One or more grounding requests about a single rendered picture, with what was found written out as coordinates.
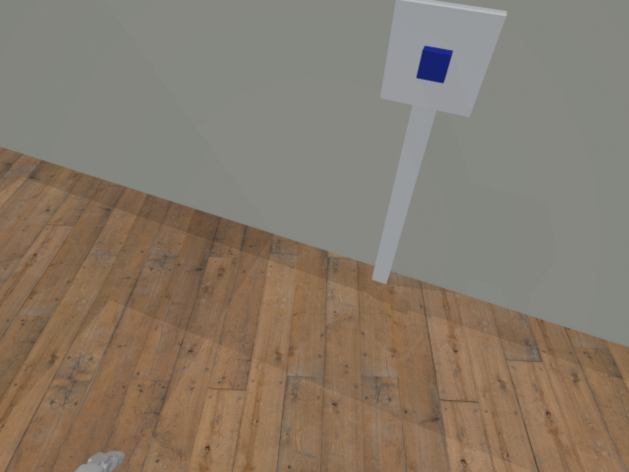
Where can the panel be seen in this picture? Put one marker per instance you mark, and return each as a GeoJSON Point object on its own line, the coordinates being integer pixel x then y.
{"type": "Point", "coordinates": [472, 33]}

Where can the button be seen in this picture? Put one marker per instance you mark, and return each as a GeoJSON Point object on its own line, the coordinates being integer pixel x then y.
{"type": "Point", "coordinates": [434, 64]}

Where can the left robot hand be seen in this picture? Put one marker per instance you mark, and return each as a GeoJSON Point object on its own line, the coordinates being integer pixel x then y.
{"type": "Point", "coordinates": [103, 462]}

